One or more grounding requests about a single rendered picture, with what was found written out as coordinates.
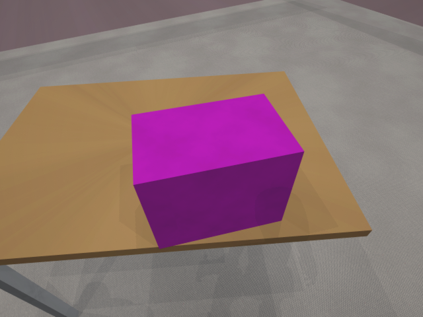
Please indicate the carton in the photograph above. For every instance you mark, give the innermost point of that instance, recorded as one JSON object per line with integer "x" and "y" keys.
{"x": 209, "y": 169}

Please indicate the table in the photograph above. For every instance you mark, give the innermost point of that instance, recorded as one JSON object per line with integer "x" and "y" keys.
{"x": 66, "y": 177}

